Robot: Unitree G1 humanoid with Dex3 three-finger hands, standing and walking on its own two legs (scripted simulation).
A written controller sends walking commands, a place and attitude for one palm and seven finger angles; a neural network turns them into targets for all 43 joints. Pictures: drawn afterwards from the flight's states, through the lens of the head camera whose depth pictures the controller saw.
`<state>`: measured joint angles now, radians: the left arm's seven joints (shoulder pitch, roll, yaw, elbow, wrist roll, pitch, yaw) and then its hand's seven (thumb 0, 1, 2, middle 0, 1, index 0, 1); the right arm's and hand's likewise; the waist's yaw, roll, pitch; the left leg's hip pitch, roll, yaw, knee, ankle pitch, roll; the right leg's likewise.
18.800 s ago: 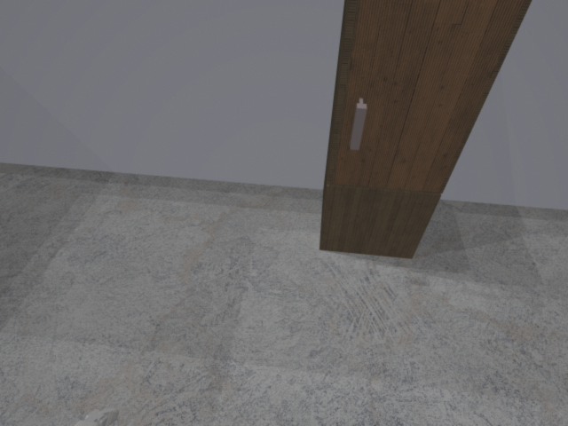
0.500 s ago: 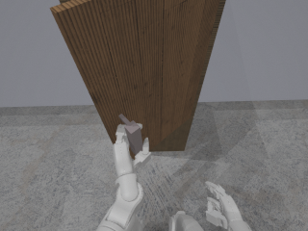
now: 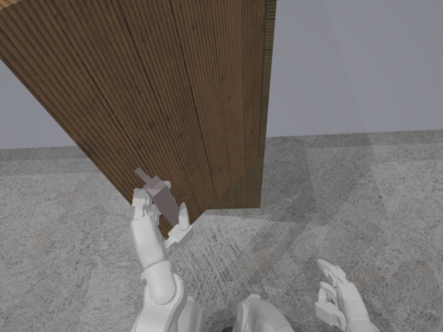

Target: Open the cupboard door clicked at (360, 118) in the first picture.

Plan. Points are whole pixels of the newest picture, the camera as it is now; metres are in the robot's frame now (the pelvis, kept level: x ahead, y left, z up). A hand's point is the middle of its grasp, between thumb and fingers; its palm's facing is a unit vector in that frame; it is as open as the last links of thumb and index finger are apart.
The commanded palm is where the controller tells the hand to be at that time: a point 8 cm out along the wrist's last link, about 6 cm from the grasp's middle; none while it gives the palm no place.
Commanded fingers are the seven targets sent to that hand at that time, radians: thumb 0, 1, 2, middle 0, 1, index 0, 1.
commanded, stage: open thumb and fingers to let go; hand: left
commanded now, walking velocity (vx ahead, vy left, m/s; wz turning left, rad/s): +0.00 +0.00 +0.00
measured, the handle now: (158, 197) +0.35 +0.11 +0.04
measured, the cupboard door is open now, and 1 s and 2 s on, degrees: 47 75 75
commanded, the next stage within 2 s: relax the arm and regain balance in 0.16 s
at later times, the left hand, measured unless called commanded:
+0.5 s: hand (217, 256) +0.24 +0.01 +0.04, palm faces +0.18 -0.83 -0.52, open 15.5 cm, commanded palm none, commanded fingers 0.00 -0.50 0.30 -0.15 -0.30 -0.15 -0.30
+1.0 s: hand out of the picture +0.02 -0.26 -0.02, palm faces +0.17 -0.92 -0.36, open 16.5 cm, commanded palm none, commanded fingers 0.00 -0.50 0.30 -0.15 -0.30 -0.15 -0.30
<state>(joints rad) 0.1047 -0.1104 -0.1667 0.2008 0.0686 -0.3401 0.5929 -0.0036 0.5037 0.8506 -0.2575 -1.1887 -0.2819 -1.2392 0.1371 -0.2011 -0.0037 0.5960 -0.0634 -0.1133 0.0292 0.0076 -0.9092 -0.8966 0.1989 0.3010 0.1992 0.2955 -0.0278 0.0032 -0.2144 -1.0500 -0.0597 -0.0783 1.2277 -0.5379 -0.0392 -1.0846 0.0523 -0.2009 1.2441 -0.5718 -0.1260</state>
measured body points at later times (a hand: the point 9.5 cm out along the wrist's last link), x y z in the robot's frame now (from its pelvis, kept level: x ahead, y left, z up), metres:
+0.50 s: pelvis -0.04 -0.20 +0.02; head -0.03 -0.33 +0.45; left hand +0.23 +0.05 +0.07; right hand +0.02 -0.43 -0.16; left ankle +0.00 +0.07 -0.62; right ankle -0.04 -0.16 -0.52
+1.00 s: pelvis -0.10 -0.48 +0.09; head -0.07 -0.54 +0.53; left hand +0.01 -0.21 +0.00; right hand -0.06 -0.75 -0.07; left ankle -0.12 -0.32 -0.62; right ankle -0.17 -0.59 -0.55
